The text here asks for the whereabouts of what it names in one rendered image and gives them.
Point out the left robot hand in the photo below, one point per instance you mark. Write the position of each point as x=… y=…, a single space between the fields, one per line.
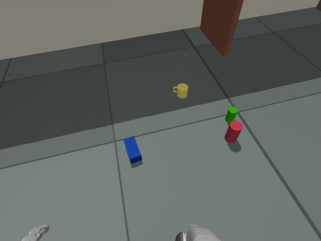
x=36 y=233

